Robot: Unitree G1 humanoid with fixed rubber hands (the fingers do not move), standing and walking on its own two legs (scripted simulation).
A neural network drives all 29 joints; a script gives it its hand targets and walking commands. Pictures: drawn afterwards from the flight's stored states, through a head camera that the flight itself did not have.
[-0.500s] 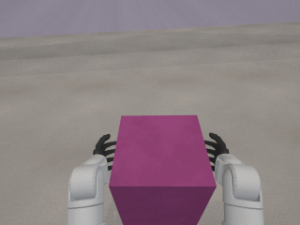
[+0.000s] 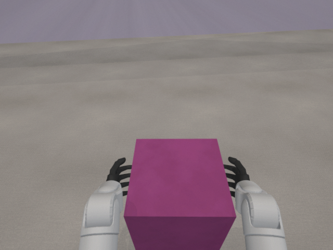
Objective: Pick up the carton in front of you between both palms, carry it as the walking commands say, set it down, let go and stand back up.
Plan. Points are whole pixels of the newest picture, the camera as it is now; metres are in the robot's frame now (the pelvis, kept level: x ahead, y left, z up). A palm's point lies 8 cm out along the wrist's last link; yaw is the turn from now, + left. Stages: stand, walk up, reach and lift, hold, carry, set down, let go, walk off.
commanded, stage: carry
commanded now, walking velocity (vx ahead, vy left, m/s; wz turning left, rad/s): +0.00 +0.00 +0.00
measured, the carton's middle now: (176, 198) +0.28 +0.00 -0.01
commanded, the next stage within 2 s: hold in 0.60 s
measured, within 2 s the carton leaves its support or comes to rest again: neither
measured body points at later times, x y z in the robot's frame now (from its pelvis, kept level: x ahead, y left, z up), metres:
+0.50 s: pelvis -0.03 +0.01 +0.00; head -0.05 +0.01 +0.45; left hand +0.27 +0.16 +0.04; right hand +0.27 -0.15 +0.04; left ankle -0.01 +0.11 -0.74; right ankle -0.01 -0.11 -0.74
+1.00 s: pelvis -0.05 +0.00 +0.01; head -0.10 +0.00 +0.45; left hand +0.23 +0.16 +0.04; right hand +0.24 -0.14 +0.04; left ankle -0.01 +0.11 -0.74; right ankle -0.01 -0.11 -0.74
